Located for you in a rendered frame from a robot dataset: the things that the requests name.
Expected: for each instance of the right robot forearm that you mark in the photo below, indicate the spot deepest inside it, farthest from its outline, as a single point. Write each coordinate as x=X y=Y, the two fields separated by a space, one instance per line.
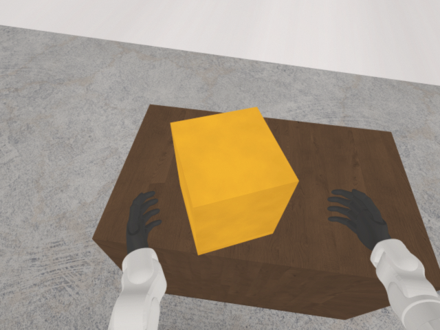
x=411 y=296

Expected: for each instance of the robot right hand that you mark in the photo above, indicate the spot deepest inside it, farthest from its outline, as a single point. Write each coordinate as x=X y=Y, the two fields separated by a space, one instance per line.
x=364 y=218

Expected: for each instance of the pedestal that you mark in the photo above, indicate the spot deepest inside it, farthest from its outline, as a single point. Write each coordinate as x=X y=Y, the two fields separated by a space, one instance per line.
x=309 y=265

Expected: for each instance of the left robot forearm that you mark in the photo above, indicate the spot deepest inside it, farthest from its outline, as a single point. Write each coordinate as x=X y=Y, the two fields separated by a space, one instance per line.
x=143 y=286

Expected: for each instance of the robot left hand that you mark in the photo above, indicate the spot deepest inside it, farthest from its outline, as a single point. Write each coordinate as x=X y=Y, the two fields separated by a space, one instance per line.
x=136 y=229

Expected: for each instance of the carton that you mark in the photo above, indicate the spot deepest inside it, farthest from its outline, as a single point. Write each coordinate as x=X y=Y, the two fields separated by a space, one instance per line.
x=235 y=180

